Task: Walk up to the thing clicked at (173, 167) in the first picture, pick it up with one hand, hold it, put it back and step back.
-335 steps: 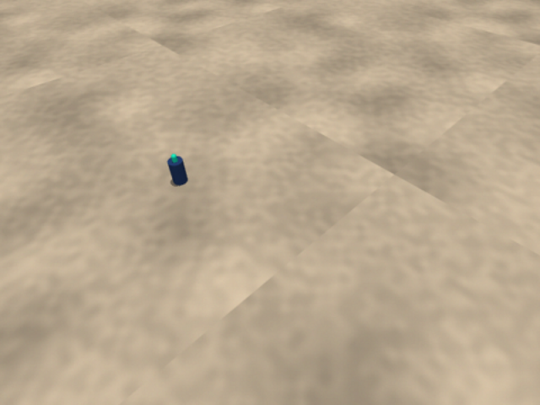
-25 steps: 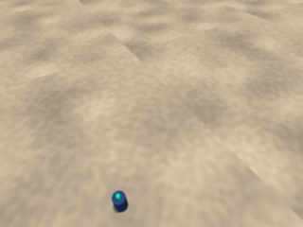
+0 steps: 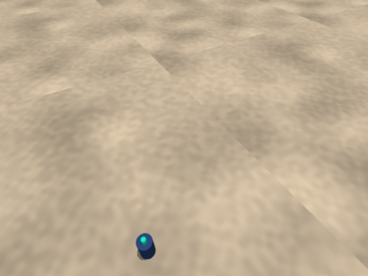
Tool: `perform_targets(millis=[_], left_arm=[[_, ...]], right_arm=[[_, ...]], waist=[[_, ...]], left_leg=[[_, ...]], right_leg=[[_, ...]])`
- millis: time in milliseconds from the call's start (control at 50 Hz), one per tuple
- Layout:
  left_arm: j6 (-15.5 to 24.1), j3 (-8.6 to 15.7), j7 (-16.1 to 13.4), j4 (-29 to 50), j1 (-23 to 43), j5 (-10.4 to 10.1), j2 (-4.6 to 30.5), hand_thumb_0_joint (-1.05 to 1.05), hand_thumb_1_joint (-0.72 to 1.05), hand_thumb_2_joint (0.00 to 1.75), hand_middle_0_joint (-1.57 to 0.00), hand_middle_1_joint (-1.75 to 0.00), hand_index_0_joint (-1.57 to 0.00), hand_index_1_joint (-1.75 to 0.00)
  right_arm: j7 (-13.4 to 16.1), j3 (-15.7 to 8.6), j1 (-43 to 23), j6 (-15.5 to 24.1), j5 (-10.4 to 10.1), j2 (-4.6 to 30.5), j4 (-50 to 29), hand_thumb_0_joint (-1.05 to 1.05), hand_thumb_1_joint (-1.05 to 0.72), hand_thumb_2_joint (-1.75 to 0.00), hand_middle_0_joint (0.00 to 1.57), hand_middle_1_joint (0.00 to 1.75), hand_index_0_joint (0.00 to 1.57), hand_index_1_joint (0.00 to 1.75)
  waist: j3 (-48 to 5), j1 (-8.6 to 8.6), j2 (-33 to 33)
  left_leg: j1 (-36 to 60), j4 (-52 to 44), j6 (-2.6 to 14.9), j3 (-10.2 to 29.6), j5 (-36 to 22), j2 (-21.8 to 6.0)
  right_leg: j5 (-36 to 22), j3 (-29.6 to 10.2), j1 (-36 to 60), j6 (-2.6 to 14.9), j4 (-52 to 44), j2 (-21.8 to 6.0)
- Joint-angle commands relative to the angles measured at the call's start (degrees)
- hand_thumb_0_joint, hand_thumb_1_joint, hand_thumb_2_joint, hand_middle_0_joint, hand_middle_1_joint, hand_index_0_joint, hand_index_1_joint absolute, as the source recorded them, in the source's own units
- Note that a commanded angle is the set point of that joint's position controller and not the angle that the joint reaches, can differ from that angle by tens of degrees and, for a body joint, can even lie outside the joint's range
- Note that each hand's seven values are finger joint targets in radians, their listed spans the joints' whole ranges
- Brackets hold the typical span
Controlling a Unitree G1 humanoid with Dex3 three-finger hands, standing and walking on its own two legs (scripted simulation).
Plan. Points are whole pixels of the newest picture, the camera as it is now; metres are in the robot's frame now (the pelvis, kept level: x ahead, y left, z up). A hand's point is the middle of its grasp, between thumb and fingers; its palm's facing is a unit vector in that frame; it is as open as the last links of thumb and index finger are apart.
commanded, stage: stand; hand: left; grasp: from the side
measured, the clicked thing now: (145, 245) +0.43 +0.20 -0.69
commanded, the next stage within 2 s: go down in 0.66 s
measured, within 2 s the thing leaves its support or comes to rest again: neither
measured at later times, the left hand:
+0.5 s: hand out of the picture +0.07 +0.26 -0.16, palm faces -0.02 -0.94 -0.34, open 7.4 cm
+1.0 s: hand out of the picture +0.15 +0.26 -0.16, palm faces +0.06 -0.94 -0.33, open 11.0 cm
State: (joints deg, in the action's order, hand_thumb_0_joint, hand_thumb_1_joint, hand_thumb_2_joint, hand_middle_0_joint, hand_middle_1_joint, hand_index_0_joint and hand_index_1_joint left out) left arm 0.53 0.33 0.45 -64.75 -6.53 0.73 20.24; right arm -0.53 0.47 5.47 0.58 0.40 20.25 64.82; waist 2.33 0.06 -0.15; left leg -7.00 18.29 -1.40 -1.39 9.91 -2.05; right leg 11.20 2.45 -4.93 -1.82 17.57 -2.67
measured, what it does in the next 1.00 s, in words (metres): stands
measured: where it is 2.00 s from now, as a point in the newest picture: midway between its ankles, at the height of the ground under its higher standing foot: outside the picture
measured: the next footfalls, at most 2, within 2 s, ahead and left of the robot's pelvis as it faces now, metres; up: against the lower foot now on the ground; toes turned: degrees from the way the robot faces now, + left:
none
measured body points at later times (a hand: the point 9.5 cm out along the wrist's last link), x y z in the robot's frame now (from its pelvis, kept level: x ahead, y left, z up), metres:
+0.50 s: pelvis +0.00 +0.00 +0.00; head +0.01 +0.00 +0.45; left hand +0.07 +0.30 -0.13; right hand +0.08 -0.30 -0.13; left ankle +0.00 +0.13 -0.75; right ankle -0.02 -0.14 -0.75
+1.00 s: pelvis -0.02 +0.00 -0.02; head +0.04 +0.01 +0.43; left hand +0.15 +0.31 -0.14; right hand +0.08 -0.27 -0.14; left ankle +0.00 +0.13 -0.75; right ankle -0.02 -0.14 -0.75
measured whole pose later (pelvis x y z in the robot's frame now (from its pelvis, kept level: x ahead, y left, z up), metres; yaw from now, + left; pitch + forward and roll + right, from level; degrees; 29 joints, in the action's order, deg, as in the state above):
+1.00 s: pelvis -0.02 +0.00 -0.02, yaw +0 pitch +6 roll +0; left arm 0.6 10.2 1.4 -60.1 3.3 3.1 20.2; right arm 1.4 -0.7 12.1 2.7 -1.5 14.8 46.1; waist 1.2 -1.1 1.2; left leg -23.9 32.7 -1.5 -1.2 14.8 -2.8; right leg 16.3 1.9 -22.3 -1.2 32.6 -2.4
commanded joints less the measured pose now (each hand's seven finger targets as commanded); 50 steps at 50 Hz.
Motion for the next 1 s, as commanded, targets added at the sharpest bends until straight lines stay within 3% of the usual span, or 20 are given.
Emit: perform_targets(millis=[0,120,200,480,720,740,760,780,800,820,860,880,900,920,980], left_arm=[[1.0,2.2,-0.8,3.1,1.8,-0.1,12.3,0.0,0.9,0.9,-0.2,-0.3,-0.2,-0.3],[1.1,2.2,-0.9,3.3,1.7,-0.1,12.2,0.0,0.9,0.9,-0.2,-0.3,-0.2,-0.3],[1.0,2.2,-0.8,3.2,1.4,0.0,12.2,0.0,0.9,0.9,-0.2,-0.3,-0.2,-0.3],[1.0,2.1,-0.9,3.5,1.4,-0.1,12.2,0.0,0.9,0.9,-0.2,-0.3,-0.2,-0.3],[0.9,2.2,-0.9,3.5,1.3,0.1,12.2,0.0,0.9,0.9,-0.2,-0.3,-0.2,-0.3],[0.9,2.1,-0.8,3.4,1.2,0.0,12.2,0.0,0.82,0.82,-0.28,-0.22,-0.26,-0.22],[6.2,2.7,-1.8,23.5,21.3,-3.2,2.9,0.0,0.74,0.74,-0.2,-0.14,-0.18,-0.14],[5.9,3.3,-2.2,19.8,27.8,-3.1,5.0,0.0,0.66,0.66,-0.12,-0.06,-0.1,-0.06],[4.0,6.0,-2.3,11.5,18.3,-2.1,9.5,0.0,0.58,0.58,-0.04,-0.08,-0.03,-0.06],[2.6,8.1,-1.9,6.6,14.8,-1.0,12.0,0.0,0.5,0.5,-0.02,-0.04,-0.03,-0.03],[3.0,11.5,-0.9,7.9,18.1,0.9,16.1,0.0,0.34,0.34,-0.02,-0.08,-0.03,-0.06],[2.5,12.7,-0.6,6.1,12.2,2.1,15.7,0.0,0.26,0.26,-0.02,-0.06,-0.03,-0.04],[1.7,13.9,0.0,5.6,7.0,2.9,14.7,0.0,0.21,0.18,-0.02,-0.06,-0.04,-0.05],[0.7,14.0,0.5,5.8,4.1,3.1,13.5,0.0,0.17,0.16,-0.03,-0.05,-0.04,-0.03],[-1.9,14.4,1.0,9.4,6.5,3.1,12.1,0.0,0.0,0.13,-0.04,-0.06,-0.05,-0.05]], right_arm=[[0.8,-2.5,-2.3,1.0,0.1,12.0,-3.4,0.0,-0.9,-0.9,0.2,0.3,0.2,0.3],[0.9,-2.6,-2.0,1.1,0.1,12.0,-3.5,0.0,-0.9,-0.9,0.2,0.3,0.2,0.3],[0.9,-2.5,-1.9,1.1,0.1,12.1,-3.4,0.0,-0.9,-0.9,0.2,0.3,0.2,0.3],[1.0,-2.6,-1.6,1.2,0.2,12.0,-3.6,0.0,-0.9,-0.9,0.2,0.3,0.2,0.3],[1.0,-2.7,-1.5,1.0,0.1,12.0,-3.6,0.0,-0.9,-0.9,0.2,0.3,0.2,0.3],[0.9,-2.6,-1.6,1.0,0.2,11.8,-3.6,0.0,-0.95,-0.91,0.21,0.3,0.2,0.3],[2.2,-0.4,0.2,3.8,-3.8,2.6,-19.4,0.0,-1.01,-0.92,0.2,0.3,0.2,0.3],[2.8,-0.7,3.1,3.6,-3.7,4.2,-16.2,0.0,-1.01,-0.93,0.2,0.3,0.2,0.3],[3.4,-1.9,5.6,3.0,-4.0,6.2,-16.7,0.0,-1.01,-0.93,0.2,0.3,0.2,0.3],[3.5,-2.5,6.5,2.6,-3.6,6.3,-17.3,0.0,-0.99,-0.92,0.2,0.3,0.2,0.3],[3.6,-4.0,7.5,3.0,-2.6,6.3,-20.4,0.0,-1.01,-0.93,0.2,0.3,0.2,0.3],[3.4,-4.6,9.3,3.2,-2.0,5.7,-21.0,0.0,-0.99,-0.92,0.2,0.3,0.2,0.3],[2.9,-5.2,9.8,3.4,-1.4,5.3,-22.1,0.0,-0.98,-0.92,0.2,0.3,0.2,0.3],[2.8,-5.4,9.5,3.4,-1.5,5.2,-23.8,0.0,-0.98,-0.92,0.2,0.3,0.2,0.3],[2.6,-5.3,8.1,3.9,-1.7,4.5,-27.2,0.0,-0.95,-0.91,0.2,0.3,0.2,0.3]], waist=[[-4.2,-0.04,-0.1],[-5.2,0.12,0.3],[-3.9,0.07,-0.1],[-4.1,0.08,0.1],[-3.4,0.04,0.0],[-3.6,0.13,0.1],[1.5,-6.98,-1.9],[-1.2,-5.6,0.5],[-1.2,-4.13,3.1],[-3.6,-3.09,3.0],[-9.8,-1.35,1.9],[-12.9,-0.78,-0.1],[-14.4,1.1,-1.5],[-15.8,1.56,-3.0],[-14.0,0.51,-2.1]], left_leg=[[1.7,-2.0,2.01,4.9,-9.9,-6.2],[2.4,-1.4,2.2,4.8,-12.5,-6.4],[1.7,-2.0,2.05,4.8,-10.2,-6.1],[2.2,-2.1,2.1,5.0,-11.6,-6.3],[1.3,-2.1,2.21,4.9,-8.5,-5.9],[1.5,-2.1,2.27,4.9,-8.5,-6.0],[-5.1,1.2,1.71,-1.8,-0.5,1.8],[-4.4,2.5,1.83,-1.4,0.1,2.1],[-5.7,3.6,1.94,-1.5,0.6,1.7],[-7.7,6.0,2.06,-1.4,-0.1,2.3],[-8.9,9.3,1.88,-1.0,-2.0,2.0],[-9.9,10.9,1.65,-1.1,-3.7,2.4],[-11.5,12.2,1.38,-1.2,-4.7,2.7],[-11.3,12.8,1.11,-1.3,-5.9,2.8],[-14.0,14.0,1.21,-1.0,-5.0,2.7]], right_leg=[[-9.0,-4.4,0.1,2.23,-2.7,-6.0],[-11.3,-4.1,1.1,2.25,-2.1,-6.2],[-9.5,-4.2,0.4,2.27,-2.5,-6.1],[-9.3,-4.1,0.1,2.22,-2.0,-6.0],[-8.1,-4.3,0.2,2.36,-2.8,-6.1],[-8.2,-4.4,0.3,2.45,-2.6,-6.2],[-4.7,-0.8,-14.5,2.1,1.8,2.3],[-3.7,-0.1,-11.9,1.88,2.5,2.1],[-1.8,0.5,-11.6,2.08,3.2,2.6],[-1.9,0.4,-12.1,2.22,4.7,2.4],[-3.8,0.3,-12.0,2.36,9.0,2.4],[-5.7,-0.1,-11.7,2.47,10.7,2.0],[-6.0,-0.1,-11.3,2.78,12.3,1.9],[-6.4,-0.1,-11.3,3.02,13.0,2.1],[-5.3,0.0,-13.3,2.9,13.7,2.5]])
